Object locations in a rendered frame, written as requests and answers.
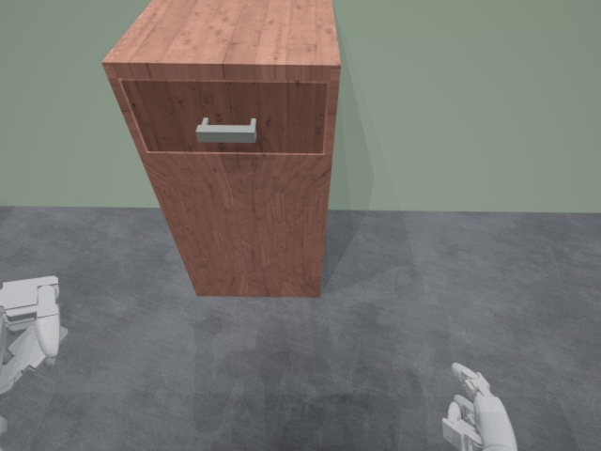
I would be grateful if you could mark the robot left hand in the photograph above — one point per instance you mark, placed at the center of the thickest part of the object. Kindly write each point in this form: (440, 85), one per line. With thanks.
(28, 307)

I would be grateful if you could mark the drawer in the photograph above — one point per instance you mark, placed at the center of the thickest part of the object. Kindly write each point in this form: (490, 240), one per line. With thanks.
(290, 114)

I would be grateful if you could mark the handle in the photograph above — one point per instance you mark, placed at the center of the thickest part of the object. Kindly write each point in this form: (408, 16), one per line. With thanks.
(226, 133)

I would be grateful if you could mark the robot right hand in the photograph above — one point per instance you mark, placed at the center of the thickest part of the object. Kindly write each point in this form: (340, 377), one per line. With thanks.
(488, 422)

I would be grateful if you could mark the cabinet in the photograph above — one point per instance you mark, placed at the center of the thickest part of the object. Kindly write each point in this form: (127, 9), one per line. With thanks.
(246, 224)

